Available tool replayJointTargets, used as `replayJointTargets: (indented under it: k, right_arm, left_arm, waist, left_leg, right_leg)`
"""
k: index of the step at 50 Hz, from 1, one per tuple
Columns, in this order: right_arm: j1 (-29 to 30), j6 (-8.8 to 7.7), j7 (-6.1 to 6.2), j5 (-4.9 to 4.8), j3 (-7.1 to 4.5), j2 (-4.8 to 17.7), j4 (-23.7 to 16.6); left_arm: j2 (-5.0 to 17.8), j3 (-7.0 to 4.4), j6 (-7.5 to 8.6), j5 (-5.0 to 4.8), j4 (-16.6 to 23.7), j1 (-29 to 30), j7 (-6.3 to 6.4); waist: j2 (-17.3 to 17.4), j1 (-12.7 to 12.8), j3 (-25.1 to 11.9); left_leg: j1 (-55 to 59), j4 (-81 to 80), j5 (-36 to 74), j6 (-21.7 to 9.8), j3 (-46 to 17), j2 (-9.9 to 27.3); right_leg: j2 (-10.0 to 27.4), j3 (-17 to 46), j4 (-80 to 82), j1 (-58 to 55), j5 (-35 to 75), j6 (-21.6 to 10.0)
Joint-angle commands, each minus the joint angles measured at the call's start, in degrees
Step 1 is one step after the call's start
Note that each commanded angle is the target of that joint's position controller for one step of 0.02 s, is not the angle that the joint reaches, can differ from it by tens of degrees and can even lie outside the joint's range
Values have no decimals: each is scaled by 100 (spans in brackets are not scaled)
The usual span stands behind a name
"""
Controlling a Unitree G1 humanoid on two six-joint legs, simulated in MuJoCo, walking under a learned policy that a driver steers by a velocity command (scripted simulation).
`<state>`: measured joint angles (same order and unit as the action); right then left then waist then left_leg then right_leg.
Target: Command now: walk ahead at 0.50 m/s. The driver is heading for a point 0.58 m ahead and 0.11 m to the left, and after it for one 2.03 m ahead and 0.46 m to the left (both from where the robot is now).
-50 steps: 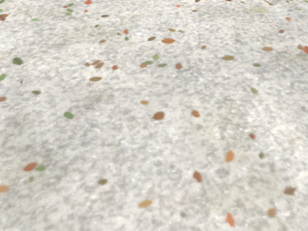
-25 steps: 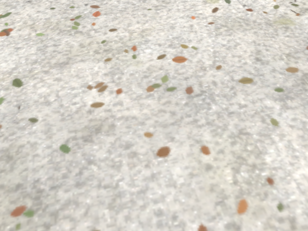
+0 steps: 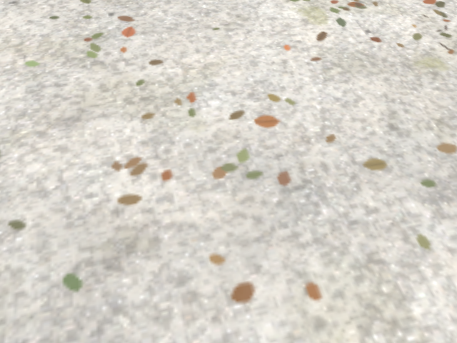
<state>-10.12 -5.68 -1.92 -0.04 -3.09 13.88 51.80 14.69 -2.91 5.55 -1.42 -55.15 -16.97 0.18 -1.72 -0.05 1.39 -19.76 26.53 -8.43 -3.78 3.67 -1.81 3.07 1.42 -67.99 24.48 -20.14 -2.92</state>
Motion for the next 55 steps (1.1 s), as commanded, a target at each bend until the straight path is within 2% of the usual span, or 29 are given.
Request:
replayJointTargets:
  k: [1, 4, 6, 10, 15, 18, 19, 20, 21, 22, 23, 24, 26, 27, 29, 32, 38, 41, 44, 46, 47, 48, 49, 50, 51, 52, 53, 54, 55]
  right_arm:
    - [-102, -93, -19, 52, -70, 450, -147]
    - [-429, -115, 74, 45, -127, 709, 18]
    - [-647, -79, 147, 28, -129, 746, 100]
    - [-978, -27, 215, -29, -116, 792, 221]
    - [-1524, 90, 239, -94, -138, 823, 476]
    - [-1431, 166, 287, -125, -207, 952, 474]
    - [-1309, 186, 288, -129, -230, 1009, 440]
    - [-1166, 200, 283, -124, -211, 959, 388]
    - [-1068, 192, 268, -69, -131, 746, 274]
    - [-1547, 113, 247, -12, 28, 143, 122]
    - [-1778, 4, 219, -158, 61, 110, 183]
    - [-1354, -31, 226, -304, -109, 718, 128]
    - [-776, 28, 274, -255, -156, 676, -2]
    - [-802, 114, 291, -208, -208, 592, 13]
    - [-971, 277, 271, -209, -198, 289, 3]
    - [-679, 396, 282, -165, -244, 289, -206]
    - [381, 345, 74, -102, -188, 211, -606]
    - [911, 350, -34, -110, -144, 199, -871]
    - [1067, 370, -123, -125, -171, 316, -1094]
    - [603, 391, -133, -134, -293, 553, -1092]
    - [-161, 389, -119, -158, -431, 773, -917]
    - [-1156, 408, -26, -171, -660, 1216, -634]
    - [-1420, 417, 77, -205, -809, 1942, -553]
    - [-1482, 307, 33, -123, -701, 1866, -777]
    - [-1437, 225, -10, -61, -563, 1403, -741]
    - [-1143, 170, -3, -80, -501, 1191, -756]
    - [-649, 157, 7, -103, -431, 963, -872]
    - [-318, 152, 26, -72, -366, 782, -981]
    - [-208, 149, 52, -41, -335, 721, -1046]
  left_arm:
    - [316, -139, -47, 40, 288, -248, 63]
    - [335, -174, -125, 89, 448, 156, 93]
    - [327, -185, -114, 123, 591, 593, 84]
    - [182, -127, -62, 93, 798, 1359, 0]
    - [194, -68, 18, 39, 1124, 2222, -146]
    - [387, -112, 121, 24, 1175, 2080, -220]
    - [509, -165, 149, 26, 1106, 1769, -215]
    - [702, -275, 169, 42, 906, 1083, -184]
    - [1049, -409, 188, 113, 648, -5, -129]
    - [1640, -551, 153, 228, 529, -838, -73]
    - [1343, -458, 117, 198, 474, -937, -93]
    - [892, -323, 113, 160, 569, -478, -77]
    - [466, -185, 110, 148, 668, 371, -81]
    - [321, -145, 131, 183, 659, 611, -95]
    - [326, -168, 153, 220, 577, 721, -94]
    - [527, -241, 182, 249, 460, 612, -19]
    - [783, -314, 94, 202, 353, 310, 124]
    - [897, -363, 4, 127, 266, 22, 144]
    - [1041, -421, -107, 38, 245, -13, 133]
    - [1220, -469, -181, -12, 304, 143, 144]
    - [1255, -466, -231, -43, 341, 287, 144]
    - [1166, -421, -230, 5, 392, 246, 150]
    - [413, -200, -134, 269, 674, -89, 103]
    - [355, -108, 144, 118, 867, 32, 25]
    - [750, -205, 304, -138, 1037, 812, -28]
    - [719, -189, 377, -141, 1068, 949, -25]
    - [729, -215, 378, 14, 954, 898, 28]
    - [810, -277, 314, 104, 916, 793, 53]
    - [821, -303, 223, 118, 917, 720, 42]
  waist:
    - [663, 117, -323]
    - [499, 105, -68]
    - [438, -1, 9]
    - [484, -234, 138]
    - [454, -496, 411]
    - [605, -263, 299]
    - [692, -63, 122]
    - [666, 307, -281]
    - [499, 743, -1094]
    - [-724, 715, -2107]
    - [-1549, 667, -2708]
    - [-958, 636, -1798]
    - [-312, 337, -689]
    - [-399, 147, -413]
    - [-469, -49, -214]
    - [-236, -109, -5]
    - [-84, 169, 263]
    - [-34, 349, 447]
    - [-149, 274, 417]
    - [-354, -79, -8]
    - [-292, -542, -406]
    - [-3, -969, -944]
    - [1534, -553, -1270]
    - [1446, -482, -2232]
    - [792, -731, -1677]
    - [621, -554, -1132]
    - [247, -278, -800]
    - [314, -51, -644]
    - [364, 73, -598]
  left_leg:
    - [824, -1763, 269, -923, -1670, 1443]
    - [810, -1980, 848, -1024, -1320, 1435]
    - [1047, -2010, 1067, -970, -1175, 1413]
    - [1258, -2045, 1027, -767, -791, 1235]
    - [2014, -1696, 987, -788, -984, 1488]
    - [2215, -1248, 1364, -682, -1243, 1662]
    - [2152, -948, 1894, -623, -1262, 1631]
    - [1979, -228, 2631, -493, -1110, 1374]
    - [1151, 1128, 2280, -295, -877, 1019]
    - [-953, 3366, 44, 117, -404, 178]
    - [-1926, 4539, -2522, 178, -1003, -100]
    - [-2385, 5012, -2252, 115, -1208, 279]
    - [-2170, 4660, -1301, 69, -945, 783]
    - [-1881, 4354, -1012, 56, -976, 948]
    - [-1505, 4174, -744, 66, -921, 1039]
    - [-1920, 3769, -148, 134, -1000, 1056]
    - [-2021, 1984, 1116, 176, -572, 941]
    - [-2170, 1457, 920, 86, -347, 896]
    - [-1950, 1175, 194, -118, -42, 699]
    - [-1028, 1149, -376, -342, 334, 268]
    - [6, 820, -215, -518, 494, -39]
    - [1691, 568, 30, -756, 144, -118]
    - [3510, 284, -193, -1532, -2575, 1371]
    - [4321, -856, -1189, -2243, -5205, 2162]
    - [4098, -1117, -837, -1840, -4618, 2040]
    - [3393, -1031, -358, -1612, -3770, 1829]
    - [2511, -1011, 160, -1407, -3087, 1563]
    - [1820, -1100, 652, -1313, -2655, 1384]
    - [1444, -1235, 832, -1282, -2491, 1265]
  right_leg:
    - [570, 251, 151, 865, 551, -29]
    - [628, 201, 808, 1332, 1161, 129]
    - [620, 180, 1441, 1676, 1735, 214]
    - [415, -21, 2760, 1520, 2662, 229]
    - [207, -56, 3633, 1619, 2350, 202]
    - [62, -18, 4007, 1041, 1850, 86]
    - [-69, -117, 4080, 477, 1697, 23]
    - [-221, -248, 4219, -534, 1692, -100]
    - [215, 127, 3919, -2270, 1856, -377]
    - [1727, 2142, 3967, -4639, 1591, -1031]
    - [2313, 3948, 4828, -5036, 858, -1466]
    - [2090, 3235, 4967, -4282, 458, -1159]
    - [1641, 1748, 5373, -2546, 776, -775]
    - [1411, 1216, 5609, -1982, 967, -660]
    - [1287, 610, 5915, -1418, 1314, -662]
    - [1303, 10, 6088, -1411, 1908, -750]
    - [1241, -910, 6176, -1851, 2155, -613]
    - [1401, -1121, 6021, -2414, 2247, -570]
    - [1529, -1322, 5517, -2903, 3255, -443]
    - [1491, -1495, 4543, -2979, 5232, -310]
    - [1314, -1655, 3475, -2770, 5779, -176]
    - [1067, -1708, 1969, -1799, 4974, 86]
    - [248, -1571, -187, 639, 356, 450]
    - [-475, -81, -1249, 1782, -1551, 474]
    - [-198, 295, -1379, 2402, -1072, 307]
    - [52, 258, -976, 2443, -524, 170]
    - [299, 282, -493, 2015, -120, 167]
    - [448, 307, -85, 1525, 117, 200]
    - [499, 320, 127, 1203, 249, 247]
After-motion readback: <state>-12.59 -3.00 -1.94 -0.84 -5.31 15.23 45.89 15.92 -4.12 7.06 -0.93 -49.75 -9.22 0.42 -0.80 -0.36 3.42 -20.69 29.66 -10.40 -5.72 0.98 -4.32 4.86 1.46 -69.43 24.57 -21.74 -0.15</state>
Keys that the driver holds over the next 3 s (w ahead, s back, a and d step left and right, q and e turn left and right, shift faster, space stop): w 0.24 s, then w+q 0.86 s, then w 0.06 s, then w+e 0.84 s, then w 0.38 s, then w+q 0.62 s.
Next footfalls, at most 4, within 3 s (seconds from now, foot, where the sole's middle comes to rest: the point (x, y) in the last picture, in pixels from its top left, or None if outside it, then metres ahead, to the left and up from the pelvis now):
0.42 right None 0.41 -0.15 -0.77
0.96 left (176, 293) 0.62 0.16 -0.77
1.52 right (194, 190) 1.01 0.13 -0.77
2.00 left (129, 146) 1.22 0.39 -0.77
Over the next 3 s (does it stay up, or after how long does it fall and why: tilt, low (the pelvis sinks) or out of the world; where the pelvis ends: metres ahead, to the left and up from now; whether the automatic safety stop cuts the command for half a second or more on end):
stays up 1.59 0.30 -0.02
